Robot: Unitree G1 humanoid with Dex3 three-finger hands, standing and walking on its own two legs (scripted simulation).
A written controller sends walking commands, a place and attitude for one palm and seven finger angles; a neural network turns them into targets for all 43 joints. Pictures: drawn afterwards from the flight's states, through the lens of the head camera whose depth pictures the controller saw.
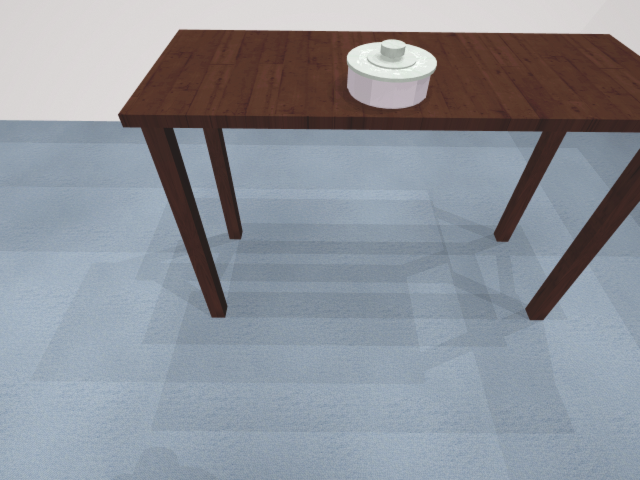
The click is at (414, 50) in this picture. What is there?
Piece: lid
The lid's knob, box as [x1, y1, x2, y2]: [380, 39, 405, 57]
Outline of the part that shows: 381,43 380,52 383,55 396,57 402,55 404,52 405,44 402,41 390,39 385,40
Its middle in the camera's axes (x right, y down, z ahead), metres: +0.15 -0.41 +0.83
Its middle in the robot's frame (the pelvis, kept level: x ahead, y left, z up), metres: +0.92 -0.11 +0.15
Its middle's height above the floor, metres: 0.93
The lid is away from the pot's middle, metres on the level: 0.00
